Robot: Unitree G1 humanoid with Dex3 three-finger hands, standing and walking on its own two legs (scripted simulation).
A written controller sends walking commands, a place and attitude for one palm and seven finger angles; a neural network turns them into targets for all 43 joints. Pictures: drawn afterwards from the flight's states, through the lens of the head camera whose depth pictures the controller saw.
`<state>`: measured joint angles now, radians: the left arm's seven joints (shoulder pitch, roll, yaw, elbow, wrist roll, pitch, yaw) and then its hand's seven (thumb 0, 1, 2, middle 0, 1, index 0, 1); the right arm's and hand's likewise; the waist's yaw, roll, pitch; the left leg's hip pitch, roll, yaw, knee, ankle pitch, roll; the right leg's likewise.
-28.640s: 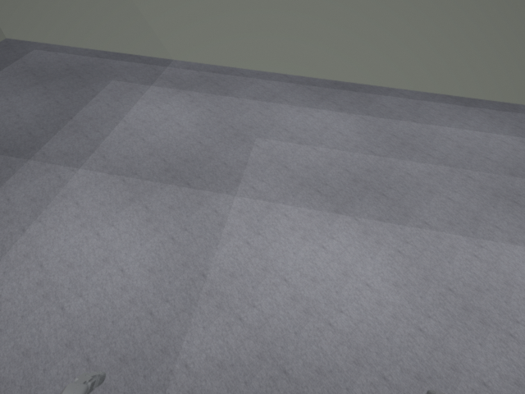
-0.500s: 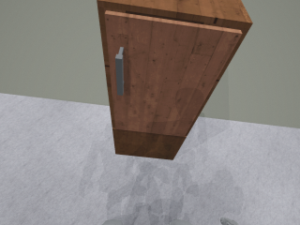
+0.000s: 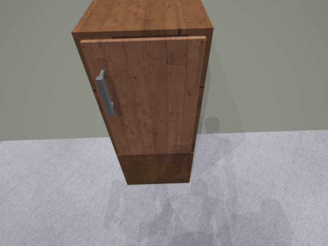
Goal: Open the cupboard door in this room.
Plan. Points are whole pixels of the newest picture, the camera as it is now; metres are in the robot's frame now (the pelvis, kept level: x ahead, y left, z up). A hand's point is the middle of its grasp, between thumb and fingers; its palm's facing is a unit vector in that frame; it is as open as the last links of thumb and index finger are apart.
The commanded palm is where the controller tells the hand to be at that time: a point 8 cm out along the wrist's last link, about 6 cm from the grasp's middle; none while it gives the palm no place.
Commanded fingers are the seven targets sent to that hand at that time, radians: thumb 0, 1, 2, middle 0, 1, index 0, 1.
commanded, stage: come to a stop and stand still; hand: left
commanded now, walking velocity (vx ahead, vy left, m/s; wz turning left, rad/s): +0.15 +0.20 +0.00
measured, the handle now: (106, 93) +0.58 +0.21 +0.04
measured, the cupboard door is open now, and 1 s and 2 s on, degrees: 0 0 0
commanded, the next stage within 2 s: look again from close up in 0.76 s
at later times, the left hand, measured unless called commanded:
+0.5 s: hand out of the picture +0.00 +0.17 -0.19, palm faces +0.10 -0.98 -0.16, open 7.4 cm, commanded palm none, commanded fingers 0.00 0.90 0.90 -0.20 -0.30 -0.20 -0.30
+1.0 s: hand out of the picture +0.09 +0.23 -0.17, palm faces +0.03 -0.96 -0.28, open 7.4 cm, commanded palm none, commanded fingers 0.00 0.90 0.90 -0.20 -0.30 -0.20 -0.30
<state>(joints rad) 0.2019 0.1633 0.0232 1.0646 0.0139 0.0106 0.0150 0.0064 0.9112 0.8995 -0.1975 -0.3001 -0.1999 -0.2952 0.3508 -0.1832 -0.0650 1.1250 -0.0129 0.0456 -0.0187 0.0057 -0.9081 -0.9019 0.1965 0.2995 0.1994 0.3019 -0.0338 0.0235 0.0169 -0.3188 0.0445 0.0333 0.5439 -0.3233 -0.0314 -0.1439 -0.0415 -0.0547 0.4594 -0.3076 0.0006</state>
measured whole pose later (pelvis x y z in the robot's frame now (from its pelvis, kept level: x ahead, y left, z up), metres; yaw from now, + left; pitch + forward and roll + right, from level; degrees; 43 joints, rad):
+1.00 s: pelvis +0.04 +0.02 -0.01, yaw +1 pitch +0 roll +0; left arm 0.23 0.21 0.02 0.99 0.02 -0.02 0.04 0.01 0.91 0.90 -0.20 -0.30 -0.20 -0.30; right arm 0.26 -0.21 -0.04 1.02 -0.02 -0.01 -0.03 0.00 -0.91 -0.90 0.20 0.30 0.20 0.30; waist -0.01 0.01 0.05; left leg -0.27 0.02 0.06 0.57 -0.28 0.00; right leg -0.13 -0.07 -0.07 0.52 -0.37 0.03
